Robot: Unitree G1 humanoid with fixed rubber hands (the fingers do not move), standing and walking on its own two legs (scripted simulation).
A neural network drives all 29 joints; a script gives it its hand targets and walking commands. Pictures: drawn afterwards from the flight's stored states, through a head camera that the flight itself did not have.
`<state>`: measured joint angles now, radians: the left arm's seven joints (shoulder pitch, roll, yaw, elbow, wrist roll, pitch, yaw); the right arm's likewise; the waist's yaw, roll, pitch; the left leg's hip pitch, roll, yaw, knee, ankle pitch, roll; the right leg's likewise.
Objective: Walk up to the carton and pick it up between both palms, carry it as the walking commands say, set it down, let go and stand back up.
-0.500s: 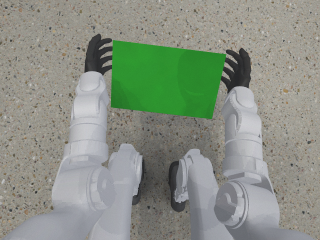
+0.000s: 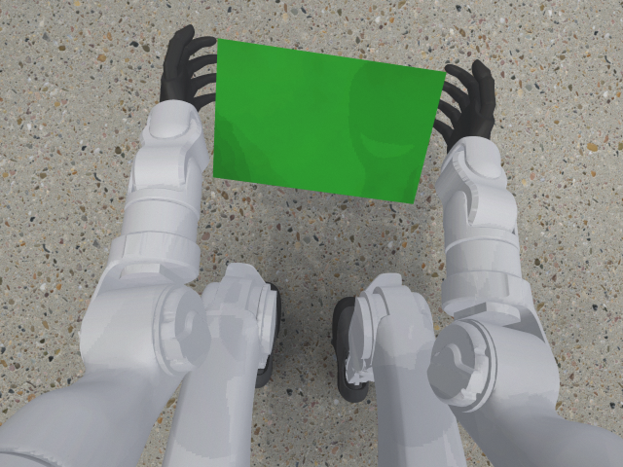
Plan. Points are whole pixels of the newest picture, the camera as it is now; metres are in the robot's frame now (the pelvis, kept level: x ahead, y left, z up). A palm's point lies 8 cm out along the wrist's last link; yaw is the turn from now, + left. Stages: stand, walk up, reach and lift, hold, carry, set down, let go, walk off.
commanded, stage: set down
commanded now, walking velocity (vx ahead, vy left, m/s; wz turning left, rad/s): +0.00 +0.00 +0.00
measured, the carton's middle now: (321, 117) +0.52 +0.02 -0.21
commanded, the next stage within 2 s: none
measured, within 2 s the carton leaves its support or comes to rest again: neither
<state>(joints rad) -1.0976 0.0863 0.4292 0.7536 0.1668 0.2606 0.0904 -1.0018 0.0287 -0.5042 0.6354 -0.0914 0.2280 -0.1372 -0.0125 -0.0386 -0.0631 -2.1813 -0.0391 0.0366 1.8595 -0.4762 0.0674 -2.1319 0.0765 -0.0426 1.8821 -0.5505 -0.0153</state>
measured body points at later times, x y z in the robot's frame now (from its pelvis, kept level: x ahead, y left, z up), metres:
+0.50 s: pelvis -0.01 +0.00 -0.05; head +0.34 +0.03 +0.23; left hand +0.53 +0.18 -0.21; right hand +0.51 -0.15 -0.21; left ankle +0.12 +0.09 -0.42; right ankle +0.10 -0.10 -0.42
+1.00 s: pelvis -0.01 +0.00 -0.08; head +0.34 +0.03 +0.19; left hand +0.54 +0.18 -0.24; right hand +0.53 -0.15 -0.23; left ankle +0.12 +0.09 -0.42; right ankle +0.10 -0.10 -0.42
